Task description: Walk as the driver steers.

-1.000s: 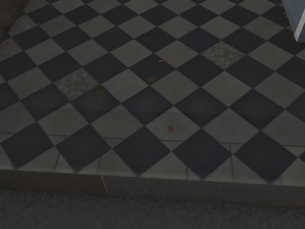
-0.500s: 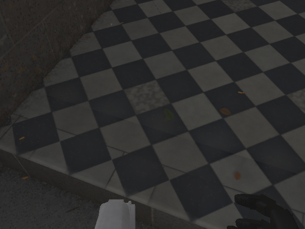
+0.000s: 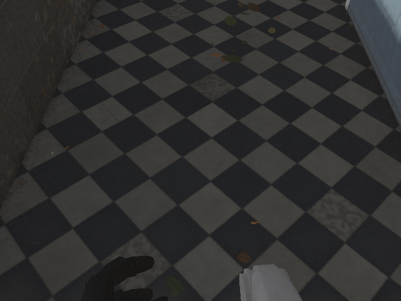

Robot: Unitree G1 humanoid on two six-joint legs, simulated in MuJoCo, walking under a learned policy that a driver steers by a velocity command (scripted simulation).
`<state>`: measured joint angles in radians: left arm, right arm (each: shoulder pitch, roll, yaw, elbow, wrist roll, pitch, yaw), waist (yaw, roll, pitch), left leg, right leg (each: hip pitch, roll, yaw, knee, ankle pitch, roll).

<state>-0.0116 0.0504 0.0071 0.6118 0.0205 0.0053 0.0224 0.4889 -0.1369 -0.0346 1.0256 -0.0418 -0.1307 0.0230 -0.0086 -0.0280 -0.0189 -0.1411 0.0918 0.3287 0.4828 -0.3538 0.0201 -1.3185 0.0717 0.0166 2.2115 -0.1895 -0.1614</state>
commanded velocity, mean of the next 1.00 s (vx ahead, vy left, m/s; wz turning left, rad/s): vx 0.50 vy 0.00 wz -0.20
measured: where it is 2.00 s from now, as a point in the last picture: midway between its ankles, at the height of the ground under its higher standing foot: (221, 154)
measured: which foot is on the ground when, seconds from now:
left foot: down 0.00-0.20, up 0.22-0.74, down 0.76-1.00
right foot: up 0.00-0.16, down 0.18-0.78, up 0.80-1.00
